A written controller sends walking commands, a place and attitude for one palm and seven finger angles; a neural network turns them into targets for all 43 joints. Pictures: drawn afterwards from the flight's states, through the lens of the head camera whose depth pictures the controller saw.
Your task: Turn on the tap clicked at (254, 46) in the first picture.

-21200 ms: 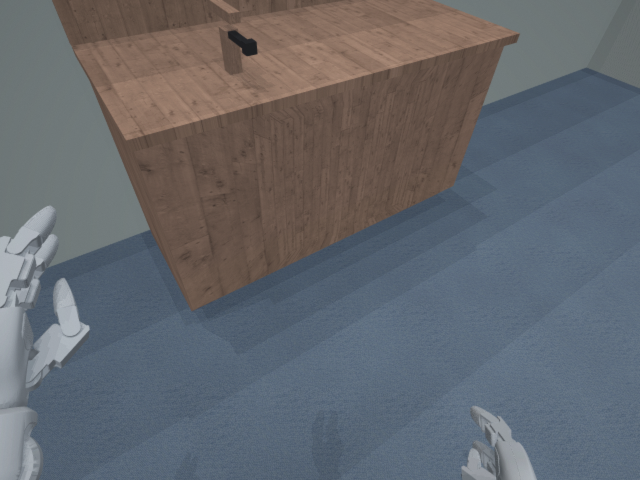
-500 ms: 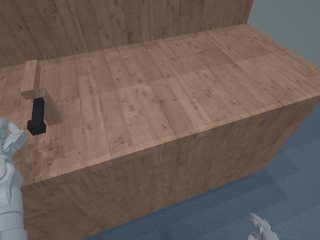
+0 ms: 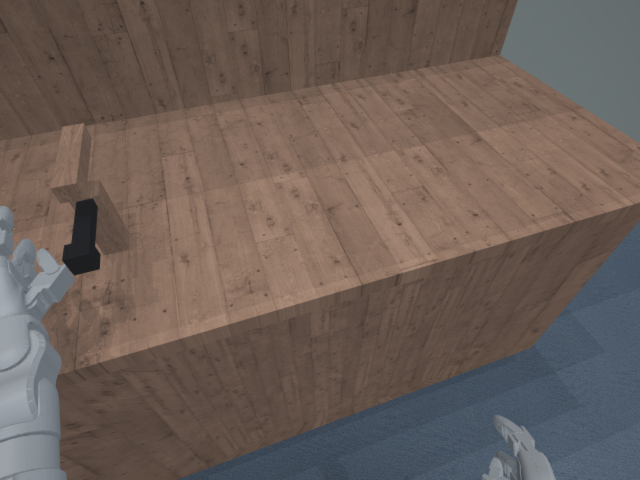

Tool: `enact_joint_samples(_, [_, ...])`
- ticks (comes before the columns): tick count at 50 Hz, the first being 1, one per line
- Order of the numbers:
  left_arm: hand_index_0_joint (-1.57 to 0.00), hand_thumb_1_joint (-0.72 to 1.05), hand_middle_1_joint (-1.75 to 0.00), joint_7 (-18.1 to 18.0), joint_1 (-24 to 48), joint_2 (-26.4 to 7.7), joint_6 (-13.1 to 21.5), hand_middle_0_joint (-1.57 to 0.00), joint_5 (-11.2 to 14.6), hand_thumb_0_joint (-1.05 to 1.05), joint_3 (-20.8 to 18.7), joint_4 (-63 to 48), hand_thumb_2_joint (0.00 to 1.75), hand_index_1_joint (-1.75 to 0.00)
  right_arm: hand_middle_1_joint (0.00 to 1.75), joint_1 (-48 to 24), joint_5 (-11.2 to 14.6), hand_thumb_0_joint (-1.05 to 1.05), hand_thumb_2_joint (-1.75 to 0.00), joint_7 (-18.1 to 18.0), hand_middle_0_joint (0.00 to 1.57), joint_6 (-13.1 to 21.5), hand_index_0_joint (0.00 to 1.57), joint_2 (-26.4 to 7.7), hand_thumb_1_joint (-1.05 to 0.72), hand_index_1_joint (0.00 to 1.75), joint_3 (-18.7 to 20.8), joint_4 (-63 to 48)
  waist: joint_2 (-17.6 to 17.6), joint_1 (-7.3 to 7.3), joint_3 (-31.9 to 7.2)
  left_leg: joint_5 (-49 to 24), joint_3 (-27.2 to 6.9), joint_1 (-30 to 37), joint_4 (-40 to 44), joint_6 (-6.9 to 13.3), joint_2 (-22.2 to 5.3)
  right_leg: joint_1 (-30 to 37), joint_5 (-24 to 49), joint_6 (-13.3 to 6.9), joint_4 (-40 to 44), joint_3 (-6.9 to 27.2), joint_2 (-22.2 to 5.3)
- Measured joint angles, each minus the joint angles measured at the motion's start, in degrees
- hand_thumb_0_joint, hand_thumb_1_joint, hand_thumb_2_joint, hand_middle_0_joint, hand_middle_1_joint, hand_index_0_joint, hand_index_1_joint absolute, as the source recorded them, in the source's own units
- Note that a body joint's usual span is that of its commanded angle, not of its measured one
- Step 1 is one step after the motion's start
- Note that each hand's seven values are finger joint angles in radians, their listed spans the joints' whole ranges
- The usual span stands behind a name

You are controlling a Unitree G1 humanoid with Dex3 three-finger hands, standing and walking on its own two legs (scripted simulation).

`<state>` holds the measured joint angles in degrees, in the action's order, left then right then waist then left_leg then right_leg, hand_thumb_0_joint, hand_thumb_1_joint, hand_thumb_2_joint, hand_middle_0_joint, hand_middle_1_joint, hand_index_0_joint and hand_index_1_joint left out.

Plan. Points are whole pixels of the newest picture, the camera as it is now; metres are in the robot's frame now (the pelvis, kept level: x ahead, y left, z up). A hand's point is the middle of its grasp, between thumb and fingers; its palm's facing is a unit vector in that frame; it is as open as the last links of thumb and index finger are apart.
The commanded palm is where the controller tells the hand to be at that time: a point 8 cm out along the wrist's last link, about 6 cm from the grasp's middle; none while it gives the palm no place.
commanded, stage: push the lever round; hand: left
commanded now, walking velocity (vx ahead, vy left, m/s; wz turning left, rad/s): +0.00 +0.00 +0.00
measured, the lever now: (82, 257) +0.32 +0.31 +0.13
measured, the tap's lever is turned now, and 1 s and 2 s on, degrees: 0 19 47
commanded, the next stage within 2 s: none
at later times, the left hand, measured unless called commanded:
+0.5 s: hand (78, 277) +0.29 +0.30 +0.13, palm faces +0.63 -0.77 -0.04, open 7.7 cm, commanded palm +0.25 +0.33 +0.13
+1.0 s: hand (109, 264) +0.31 +0.28 +0.12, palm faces +0.71 -0.70 -0.04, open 7.8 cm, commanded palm +0.27 +0.30 +0.13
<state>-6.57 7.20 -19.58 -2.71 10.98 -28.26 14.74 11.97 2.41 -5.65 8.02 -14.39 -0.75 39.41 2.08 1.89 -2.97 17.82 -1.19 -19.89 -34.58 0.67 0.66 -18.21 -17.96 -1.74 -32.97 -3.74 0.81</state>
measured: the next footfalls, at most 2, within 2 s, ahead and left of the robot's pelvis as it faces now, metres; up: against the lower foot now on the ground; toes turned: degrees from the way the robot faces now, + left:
none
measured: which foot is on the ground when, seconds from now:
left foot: down 0.00-1.00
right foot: down 0.00-1.00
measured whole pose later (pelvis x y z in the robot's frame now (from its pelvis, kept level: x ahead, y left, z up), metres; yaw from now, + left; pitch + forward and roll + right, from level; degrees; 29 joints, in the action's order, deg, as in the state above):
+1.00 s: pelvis -0.02 -0.01 +0.00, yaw +1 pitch +2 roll +0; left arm -24.0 14.4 -12.0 -3.9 6.3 -20.4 15.5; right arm 9.1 1.2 -5.5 6.0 -13.9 -1.0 41.4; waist 2.5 2.1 -2.3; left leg 15.9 -2.2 -20.3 -34.4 -0.2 0.4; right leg -18.6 -16.7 -2.6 -33.3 -4.8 1.0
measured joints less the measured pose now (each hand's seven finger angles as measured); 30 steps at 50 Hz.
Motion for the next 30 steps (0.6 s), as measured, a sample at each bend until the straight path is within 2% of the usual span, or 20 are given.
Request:
enact_joint_samples(18, [-0.15, 0.90, -0.15, -2.4, -1.2, 2.3, -0.1, -0.15, -0.2, 0.02, 2.4, -3.3, 0.90, -0.15, 0.30, -0.6, 0.1, 0.01, -0.90, 0.0, 0.21, -0.3, 0.20, 0.1, -0.90, 0.30, 0.0, 0.7, 0.3, 0.48, 0.3, -0.6, -0.2, 0.8, 0.2, -0.3, -0.1, 0.7, 0.4, -0.3, -0.1, -0.2, 0.1])
enact_joint_samples(30, [-0.15, 0.92, -0.15, -8.4, 1.4, 4.9, -0.8, -0.15, -1.8, 0.02, 4.9, -3.3, 0.91, -0.15, 0.30, -1.5, -0.3, 0.01, -0.90, -0.2, 0.21, -0.4, 0.20, 0.1, -0.90, 0.30, -0.3, 1.3, 0.3, 0.65, 0.7, -1.4, -0.7, 0.7, 0.3, -0.5, -0.1, 0.6, 0.8, -0.6, -0.3, -0.7, 0.0])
